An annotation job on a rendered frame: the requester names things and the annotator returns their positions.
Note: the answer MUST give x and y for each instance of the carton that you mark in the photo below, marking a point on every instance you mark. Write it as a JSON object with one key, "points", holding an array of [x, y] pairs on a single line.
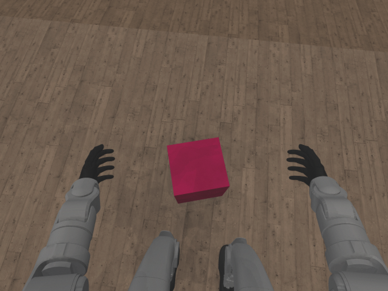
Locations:
{"points": [[198, 170]]}

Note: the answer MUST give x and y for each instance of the left robot upper arm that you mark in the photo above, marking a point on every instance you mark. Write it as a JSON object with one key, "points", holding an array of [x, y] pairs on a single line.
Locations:
{"points": [[69, 282]]}

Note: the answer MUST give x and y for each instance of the right robot thigh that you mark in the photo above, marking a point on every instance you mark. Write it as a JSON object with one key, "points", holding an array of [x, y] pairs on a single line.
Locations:
{"points": [[248, 272]]}

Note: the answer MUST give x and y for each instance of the right robot hand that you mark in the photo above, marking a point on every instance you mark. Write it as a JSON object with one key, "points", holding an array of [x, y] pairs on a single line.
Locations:
{"points": [[313, 165]]}

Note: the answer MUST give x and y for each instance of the right robot forearm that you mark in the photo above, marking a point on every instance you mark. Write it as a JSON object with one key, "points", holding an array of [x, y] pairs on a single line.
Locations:
{"points": [[347, 245]]}

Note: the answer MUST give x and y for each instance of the left robot forearm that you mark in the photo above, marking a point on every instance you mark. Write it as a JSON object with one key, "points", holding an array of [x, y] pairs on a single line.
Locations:
{"points": [[67, 249]]}

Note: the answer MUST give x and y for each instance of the robot right foot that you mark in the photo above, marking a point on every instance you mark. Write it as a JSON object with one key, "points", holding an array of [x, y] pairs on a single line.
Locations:
{"points": [[221, 270]]}

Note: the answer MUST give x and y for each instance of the left robot hand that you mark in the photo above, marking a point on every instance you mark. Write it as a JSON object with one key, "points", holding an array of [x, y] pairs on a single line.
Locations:
{"points": [[91, 167]]}

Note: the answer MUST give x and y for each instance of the right robot upper arm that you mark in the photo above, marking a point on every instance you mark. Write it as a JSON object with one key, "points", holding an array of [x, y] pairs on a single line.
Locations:
{"points": [[356, 281]]}

